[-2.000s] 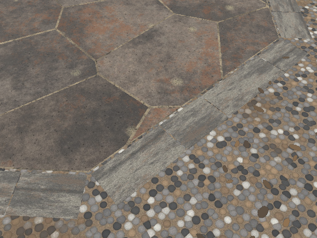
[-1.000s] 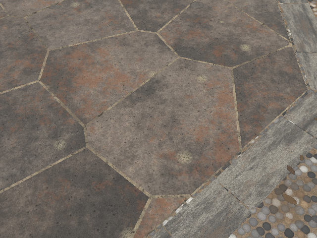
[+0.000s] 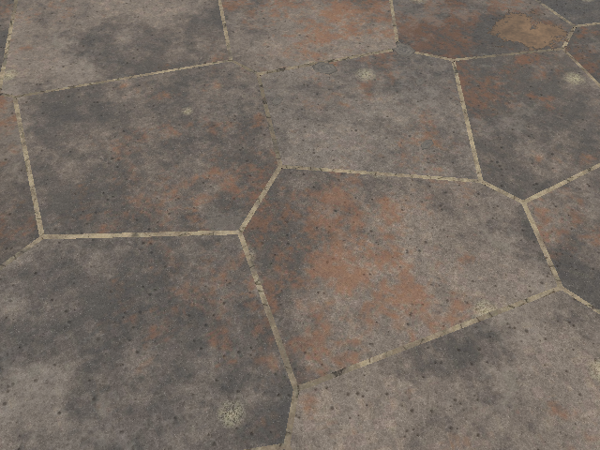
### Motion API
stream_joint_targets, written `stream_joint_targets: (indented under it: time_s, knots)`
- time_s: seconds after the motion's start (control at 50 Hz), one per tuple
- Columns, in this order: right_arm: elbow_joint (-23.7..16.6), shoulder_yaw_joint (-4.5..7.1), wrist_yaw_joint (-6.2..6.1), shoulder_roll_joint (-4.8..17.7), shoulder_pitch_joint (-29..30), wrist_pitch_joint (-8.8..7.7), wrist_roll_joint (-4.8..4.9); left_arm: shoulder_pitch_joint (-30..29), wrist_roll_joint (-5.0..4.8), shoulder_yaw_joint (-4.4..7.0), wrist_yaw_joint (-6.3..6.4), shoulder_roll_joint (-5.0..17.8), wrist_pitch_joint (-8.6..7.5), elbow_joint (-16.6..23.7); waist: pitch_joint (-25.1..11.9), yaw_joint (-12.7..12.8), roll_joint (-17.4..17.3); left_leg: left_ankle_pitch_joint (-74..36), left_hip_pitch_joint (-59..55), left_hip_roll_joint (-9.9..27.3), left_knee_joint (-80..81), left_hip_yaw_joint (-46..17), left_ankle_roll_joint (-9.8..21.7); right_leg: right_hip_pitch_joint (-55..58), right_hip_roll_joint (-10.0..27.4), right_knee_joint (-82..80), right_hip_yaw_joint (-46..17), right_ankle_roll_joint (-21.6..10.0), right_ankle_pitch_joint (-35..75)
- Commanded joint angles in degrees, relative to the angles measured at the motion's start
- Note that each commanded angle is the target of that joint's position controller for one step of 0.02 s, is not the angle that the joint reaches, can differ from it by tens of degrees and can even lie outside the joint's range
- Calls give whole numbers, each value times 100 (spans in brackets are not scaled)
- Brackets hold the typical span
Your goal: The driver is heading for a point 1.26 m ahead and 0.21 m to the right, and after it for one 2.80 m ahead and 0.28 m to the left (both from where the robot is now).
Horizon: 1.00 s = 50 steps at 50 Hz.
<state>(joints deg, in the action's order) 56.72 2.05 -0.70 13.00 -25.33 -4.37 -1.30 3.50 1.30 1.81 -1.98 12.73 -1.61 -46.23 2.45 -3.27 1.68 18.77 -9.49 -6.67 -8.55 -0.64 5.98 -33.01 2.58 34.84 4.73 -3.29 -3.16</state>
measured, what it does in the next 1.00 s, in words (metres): walks ahead, turning right: right foot, then left foot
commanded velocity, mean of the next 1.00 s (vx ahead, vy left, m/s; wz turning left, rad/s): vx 0.50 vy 0.00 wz -0.25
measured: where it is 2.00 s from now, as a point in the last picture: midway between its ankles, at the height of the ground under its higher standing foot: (369, 216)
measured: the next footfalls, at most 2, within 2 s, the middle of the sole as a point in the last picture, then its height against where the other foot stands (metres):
right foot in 0.06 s outside the picture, level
left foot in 0.60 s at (279, 426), level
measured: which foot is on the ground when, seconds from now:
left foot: down 0.00-0.08, up 0.10-0.58, down 0.60-1.00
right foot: up 0.00-0.04, down 0.06-0.62, up 0.64-1.00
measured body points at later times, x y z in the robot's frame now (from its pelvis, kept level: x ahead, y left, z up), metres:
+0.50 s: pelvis +0.27 -0.03 +0.01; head +0.30 -0.05 +0.46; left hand +0.30 +0.24 -0.12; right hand +0.43 -0.30 -0.09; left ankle +0.46 +0.08 -0.69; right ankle +0.17 -0.09 -0.73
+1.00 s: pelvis +0.54 -0.06 +0.01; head +0.57 -0.06 +0.46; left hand +0.79 +0.10 -0.10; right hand +0.42 -0.29 -0.12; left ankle +0.48 +0.05 -0.73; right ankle +0.65 -0.23 -0.69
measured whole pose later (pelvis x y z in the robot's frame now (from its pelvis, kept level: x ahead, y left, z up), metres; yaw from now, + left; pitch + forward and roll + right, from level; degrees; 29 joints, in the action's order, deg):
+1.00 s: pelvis +0.54 -0.06 +0.01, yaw -17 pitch +1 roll +2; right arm 55.5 1.7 0.7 12.4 -25.5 -5.0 -0.5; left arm 4.4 1.8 1.0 -2.3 13.8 -1.8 -45.7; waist 1.6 -3.5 2.7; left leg 13.6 -1.8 -4.5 -10.6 2.5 3.6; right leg -34.4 4.4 38.3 1.5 -1.2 -3.3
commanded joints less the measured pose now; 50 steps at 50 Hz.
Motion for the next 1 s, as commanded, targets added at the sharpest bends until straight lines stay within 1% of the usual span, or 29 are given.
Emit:
stream_joint_targets:
  time_s: [0.02,0.04,0.06,0.08,0.1,0.12,0.14,0.16,0.18,0.22,0.28,0.32,0.38,0.48,0.5,0.54,0.56,0.58,0.6,0.62,0.64,0.66,0.68,0.7,0.72,0.78,0.86,0.92,1.0]
  knots:
    - [-117,157,-93,904,4,-69,-76,285,-32,153,71,582,-129,213,-70,445,-672,-6498,12,1787,-1224,-15,260,806,-488,-238,185,-395,-621]
    - [-110,173,-98,965,71,-41,-99,1054,-24,222,112,692,-162,-47,-468,772,-625,-6762,53,1720,-2190,120,192,1562,-686,-463,210,-531,-697]
    - [-161,166,-96,984,177,-34,-56,1964,52,299,156,835,-204,-326,-915,1198,-466,-5908,787,1567,-3467,309,92,2844,-454,-755,-122,-738,-473]
    - [-395,80,-45,679,-7,-74,107,2700,159,478,216,1453,-194,-453,-1547,1244,432,-3536,2516,944,-5595,677,-151,4407,959,-875,-2271,-1363,-863]
    - [-427,125,35,682,-208,-121,85,2398,0,497,140,1484,-111,-480,-1837,831,1167,854,4057,-30,-7036,183,-255,5005,1785,-1730,-4791,-1984,-506]
    - [-556,129,50,797,189,-135,-52,1716,-142,477,74,1364,-102,-364,-1125,608,477,493,4593,468,-7221,-396,-166,4400,1611,-1852,-4280,-1888,-996]
    - [-679,117,85,818,619,-191,-42,1347,-134,401,64,1026,-94,-270,-537,576,-3,58,4671,731,-6958,-355,-190,3604,1461,-2015,-3569,-1762,-976]
    - [-748,111,104,744,782,-199,-27,1207,-95,334,76,793,-98,-286,-108,402,-297,-120,4514,932,-6478,-322,-219,2910,1195,-2214,-3099,-1545,-686]
    - [-838,100,109,698,834,-131,-83,1196,-102,292,110,692,-129,-352,26,243,-266,-176,4285,1059,-6103,-335,-313,2481,945,-2291,-2763,-1388,-278]
    - [-863,54,131,555,715,49,-159,1303,-124,294,135,764,-215,-409,-84,112,-75,-212,3944,1113,-5690,-230,-504,2123,669,-2377,-2336,-1313,262]
    - [-1108,26,145,521,1210,153,-155,1554,-143,360,149,998,-252,-438,-5,189,13,-600,4163,1174,-4938,-46,-763,1901,456,-2552,-2082,-1313,281]
    - [-1332,17,149,535,1799,169,-133,1798,-149,369,147,995,-231,-452,117,380,54,-1088,4437,1187,-4270,15,-897,2009,365,-2606,-2101,-1205,277]
    - [-1541,-14,174,509,2360,168,-90,2124,-148,397,152,1017,-200,-455,27,645,142,-1677,4562,1091,-3522,3,-959,2457,277,-2416,-2137,-1005,530]
    - [-1788,-85,222,465,2979,85,-53,2517,-64,350,225,927,-198,-526,-16,915,234,-1815,4460,910,-2647,120,-788,3236,432,-2046,-2131,-881,1403]
    - [-1819,-81,224,500,2987,60,-46,2507,-45,349,247,953,-206,-522,-17,888,265,-1704,4323,875,-2489,108,-707,3339,514,-1950,-2179,-844,1574]
    - [-1748,-30,206,650,2597,7,-38,2294,-26,365,285,1072,-229,-472,-64,638,342,-1332,3643,770,-2120,86,-501,3341,639,-1685,-2233,-689,1996]
    - [-1613,25,168,765,2154,-25,-34,2183,-24,377,284,1143,-247,-453,-215,430,348,-1076,3053,624,-1952,140,-388,3319,598,-1281,-2180,-607,2603]
    - [-1377,93,108,888,1412,-82,-47,2116,-36,365,256,1135,-264,-457,-584,76,120,-1162,2120,578,-1584,159,-236,3203,338,-382,-1922,-494,2899]
    - [-1254,181,23,1201,550,-144,-150,2086,-80,299,219,936,-303,-338,-1257,-275,-276,-708,822,1427,-1520,-708,58,2495,58,922,-1672,-373,1932]
    - [-1192,336,-13,1803,10,-96,-246,2730,-264,195,200,439,-314,-243,-1932,-128,-1437,-265,-725,2868,-1276,-3053,727,802,-801,2756,-1008,-111,-969]
    - [-1071,357,47,1608,145,14,-83,2823,-119,248,218,806,-277,-336,-1770,-5,-1434,229,-488,3110,-698,-4290,999,-71,-862,3416,-998,-147,-2669]
    - [-1185,250,82,1109,667,36,-13,2330,-10,270,209,911,-236,-325,-813,126,-660,597,333,2847,-641,-3492,906,-323,-499,3655,-1142,-181,-2192]
    - [-1222,167,115,784,1008,16,-5,1881,20,235,151,813,-251,-228,-374,151,-321,194,1004,2521,-477,-2718,772,-254,-316,3401,-1132,-165,-1792]
    - [-1183,120,112,651,1118,-9,-28,1713,22,224,111,740,-230,-171,-163,262,-441,-348,1375,2237,-326,-2131,605,-129,-158,3106,-1066,-141,-1616]
    - [-1090,92,94,590,1073,-45,-4,1701,88,216,76,714,-176,-156,-92,359,-625,-839,1616,2022,-229,-1730,495,45,-62,2883,-1008,-78,-1536]
    - [-857,117,122,685,733,-171,71,1686,123,171,13,604,-73,-168,-207,459,-676,-2000,1626,1871,-111,-1198,562,75,-12,2679,-776,67,-1290]
    - [-627,126,130,702,383,-159,99,695,108,88,-32,513,-57,162,65,312,-586,-2304,1494,1713,186,-738,598,-505,228,1792,-470,258,-542]
    - [-477,131,137,739,132,-147,104,44,63,-15,-53,367,-80,364,126,157,-609,-2715,1477,1565,162,-409,485,-224,174,791,-237,286,11]
    - [-281,148,105,841,-200,-119,66,-478,25,-44,-15,433,-105,529,182,22,-615,-3114,1015,1770,-38,-389,429,45,28,38,-123,138,88]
